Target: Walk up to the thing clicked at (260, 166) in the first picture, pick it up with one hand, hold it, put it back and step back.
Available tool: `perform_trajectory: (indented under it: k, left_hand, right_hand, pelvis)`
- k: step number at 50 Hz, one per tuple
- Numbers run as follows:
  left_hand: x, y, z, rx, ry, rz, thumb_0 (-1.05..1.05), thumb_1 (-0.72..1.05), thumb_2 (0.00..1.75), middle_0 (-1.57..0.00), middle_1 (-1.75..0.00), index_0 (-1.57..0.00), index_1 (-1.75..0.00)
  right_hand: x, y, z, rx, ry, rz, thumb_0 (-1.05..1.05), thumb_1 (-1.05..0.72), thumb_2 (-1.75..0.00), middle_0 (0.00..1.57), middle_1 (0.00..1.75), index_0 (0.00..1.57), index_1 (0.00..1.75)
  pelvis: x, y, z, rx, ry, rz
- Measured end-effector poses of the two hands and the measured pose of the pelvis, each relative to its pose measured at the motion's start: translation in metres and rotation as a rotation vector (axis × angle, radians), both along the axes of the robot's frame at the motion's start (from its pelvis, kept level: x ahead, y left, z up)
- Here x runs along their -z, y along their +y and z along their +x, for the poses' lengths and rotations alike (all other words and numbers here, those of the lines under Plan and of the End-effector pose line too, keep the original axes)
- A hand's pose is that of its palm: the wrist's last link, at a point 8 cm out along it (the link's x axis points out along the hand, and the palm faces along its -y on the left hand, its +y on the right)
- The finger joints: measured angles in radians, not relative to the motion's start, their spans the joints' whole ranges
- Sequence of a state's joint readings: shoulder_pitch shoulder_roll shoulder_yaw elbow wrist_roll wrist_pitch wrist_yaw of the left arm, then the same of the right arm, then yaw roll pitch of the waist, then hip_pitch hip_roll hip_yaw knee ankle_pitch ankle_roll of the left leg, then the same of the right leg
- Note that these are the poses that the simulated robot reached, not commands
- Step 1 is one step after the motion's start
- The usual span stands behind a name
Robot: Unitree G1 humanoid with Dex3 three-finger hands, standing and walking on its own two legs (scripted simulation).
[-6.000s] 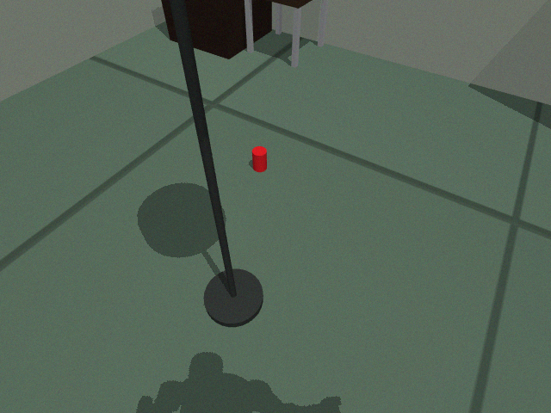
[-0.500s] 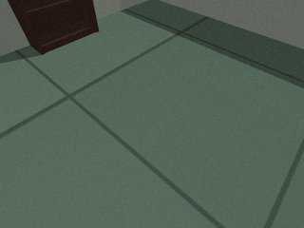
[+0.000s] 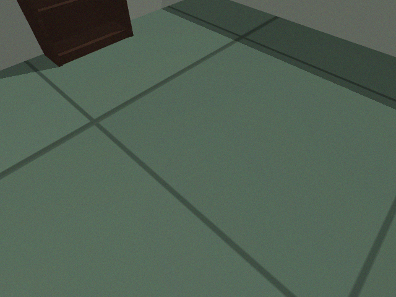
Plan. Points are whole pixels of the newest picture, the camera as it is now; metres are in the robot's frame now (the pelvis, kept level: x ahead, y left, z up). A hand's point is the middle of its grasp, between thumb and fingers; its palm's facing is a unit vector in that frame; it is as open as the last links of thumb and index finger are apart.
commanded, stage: stand
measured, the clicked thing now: out of the picture +0.26 +1.34 -0.72
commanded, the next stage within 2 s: walk up in 0.82 s
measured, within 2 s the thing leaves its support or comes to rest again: neither
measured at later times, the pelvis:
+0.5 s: pelvis +0.00 +0.00 +0.00, yaw +0 degrees
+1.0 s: pelvis +0.03 -0.02 +0.00, yaw -2 degrees
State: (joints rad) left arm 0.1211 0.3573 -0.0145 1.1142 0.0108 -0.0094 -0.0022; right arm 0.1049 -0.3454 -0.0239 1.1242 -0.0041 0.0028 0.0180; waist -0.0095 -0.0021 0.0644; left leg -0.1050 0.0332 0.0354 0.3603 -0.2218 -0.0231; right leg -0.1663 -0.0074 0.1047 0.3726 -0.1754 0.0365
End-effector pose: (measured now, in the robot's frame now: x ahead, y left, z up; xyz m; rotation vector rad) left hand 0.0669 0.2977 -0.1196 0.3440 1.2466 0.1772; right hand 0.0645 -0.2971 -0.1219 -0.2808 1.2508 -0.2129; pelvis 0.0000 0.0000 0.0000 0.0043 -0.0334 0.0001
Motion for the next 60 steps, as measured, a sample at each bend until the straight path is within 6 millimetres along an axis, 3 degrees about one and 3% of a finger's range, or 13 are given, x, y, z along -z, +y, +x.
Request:
perform_trajectory:
  k: [17, 42, 46, 52, 55, 60]
  left_hand:
    - [-0.001, -0.004, 0.014, 0.003, -0.036, -0.007, 0.01, 0.90, 0.90, -0.21, -0.30, -0.20, -0.30]
    - [0.000, 0.001, -0.001, -0.017, -0.006, -0.007, 0.01, 0.90, 0.90, -0.21, -0.30, -0.20, -0.30]
    - [-0.006, 0.005, 0.005, 0.002, -0.008, -0.001, 0.01, 0.90, 0.90, -0.21, -0.30, -0.20, -0.30]
    - [-0.017, 0.003, 0.038, 0.030, -0.052, 0.055, 0.01, 0.90, 0.90, -0.21, -0.30, -0.20, -0.30]
    - [-0.015, -0.003, 0.047, 0.012, -0.091, 0.096, 0.01, 0.90, 0.90, -0.21, -0.30, -0.20, -0.30]
    - [-0.022, -0.018, 0.046, -0.040, -0.068, 0.082, 0.00, 0.90, 0.90, -0.21, -0.30, -0.20, -0.30]
  right_hand:
    - [-0.004, -0.004, 0.009, -0.005, -0.019, -0.012, 0.00, -0.91, -0.90, 0.20, 0.30, 0.20, 0.30]
    - [-0.002, -0.001, -0.002, -0.008, 0.007, -0.004, 0.00, -0.91, -0.90, 0.20, 0.30, 0.20, 0.30]
    - [-0.004, -0.012, -0.001, 0.015, -0.055, 0.006, 0.00, -0.91, -0.90, 0.20, 0.30, 0.20, 0.30]
    - [0.003, -0.054, -0.002, 0.039, -0.028, -0.015, 0.00, -0.90, -0.90, 0.21, 0.30, 0.20, 0.30]
    - [0.017, -0.077, 0.012, 0.039, -0.005, -0.034, 0.00, -0.91, -0.90, 0.20, 0.30, 0.20, 0.30]
    - [0.009, -0.080, 0.055, 0.021, -0.025, -0.016, 0.01, -0.91, -0.90, 0.20, 0.30, 0.20, 0.30]
  pelvis:
    - [0.000, -0.002, 0.003, -0.004, -0.005, -0.003]
    - [0.000, 0.000, 0.002, -0.007, -0.003, -0.001]
    - [0.001, -0.006, 0.013, 0.026, -0.001, 0.003]
    - [0.010, -0.032, 0.039, 0.047, -0.019, 0.014]
    - [0.022, -0.045, 0.054, 0.038, -0.040, -0.019]
    - [0.011, -0.049, 0.086, 0.039, -0.043, -0.032]
